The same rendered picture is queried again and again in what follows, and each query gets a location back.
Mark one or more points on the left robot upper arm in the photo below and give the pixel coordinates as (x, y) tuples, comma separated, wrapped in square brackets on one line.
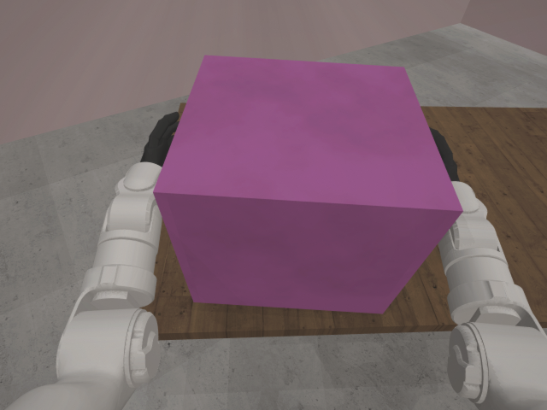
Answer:
[(105, 355)]

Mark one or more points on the left robot forearm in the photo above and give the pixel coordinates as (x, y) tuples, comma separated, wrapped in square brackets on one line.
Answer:
[(122, 275)]

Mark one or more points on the table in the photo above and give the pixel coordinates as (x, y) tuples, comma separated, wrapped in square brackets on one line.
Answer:
[(501, 153)]

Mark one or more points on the carton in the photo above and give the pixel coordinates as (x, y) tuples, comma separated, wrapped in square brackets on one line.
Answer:
[(303, 184)]

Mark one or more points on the left robot hand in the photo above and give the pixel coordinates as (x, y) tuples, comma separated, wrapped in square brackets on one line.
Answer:
[(156, 150)]

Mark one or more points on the right robot upper arm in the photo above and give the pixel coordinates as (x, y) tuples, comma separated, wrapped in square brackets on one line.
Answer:
[(499, 367)]

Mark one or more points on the right robot forearm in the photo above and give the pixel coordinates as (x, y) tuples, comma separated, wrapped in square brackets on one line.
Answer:
[(481, 287)]

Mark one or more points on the right robot hand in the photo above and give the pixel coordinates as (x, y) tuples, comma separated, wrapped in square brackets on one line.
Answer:
[(446, 154)]

